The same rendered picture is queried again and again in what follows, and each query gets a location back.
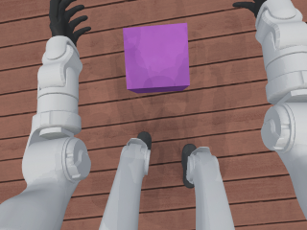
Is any robot left foot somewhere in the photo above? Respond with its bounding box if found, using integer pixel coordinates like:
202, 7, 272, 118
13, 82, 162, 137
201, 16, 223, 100
137, 131, 152, 150

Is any right robot upper arm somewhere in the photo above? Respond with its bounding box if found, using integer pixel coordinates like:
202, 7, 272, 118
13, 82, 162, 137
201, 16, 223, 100
261, 103, 307, 220

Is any left robot upper arm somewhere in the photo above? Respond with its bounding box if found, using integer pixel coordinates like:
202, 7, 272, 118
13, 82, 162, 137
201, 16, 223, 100
0, 136, 91, 230

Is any robot left shin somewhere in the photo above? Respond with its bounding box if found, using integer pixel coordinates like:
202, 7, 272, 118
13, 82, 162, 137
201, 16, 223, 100
120, 138, 147, 158

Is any right robot hand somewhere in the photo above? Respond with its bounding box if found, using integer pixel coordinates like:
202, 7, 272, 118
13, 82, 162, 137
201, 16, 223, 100
232, 0, 267, 18

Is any robot right forearm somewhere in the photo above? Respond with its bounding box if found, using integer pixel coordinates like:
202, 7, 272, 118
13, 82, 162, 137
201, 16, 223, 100
255, 0, 307, 105

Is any carton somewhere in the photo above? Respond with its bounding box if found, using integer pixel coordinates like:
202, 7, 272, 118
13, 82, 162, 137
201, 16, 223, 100
123, 23, 190, 94

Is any robot left forearm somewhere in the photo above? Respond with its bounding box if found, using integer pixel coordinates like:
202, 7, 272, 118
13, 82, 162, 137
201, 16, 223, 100
22, 35, 83, 180

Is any left robot hand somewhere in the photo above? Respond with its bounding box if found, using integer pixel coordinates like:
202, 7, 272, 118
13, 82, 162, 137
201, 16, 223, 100
49, 0, 91, 47

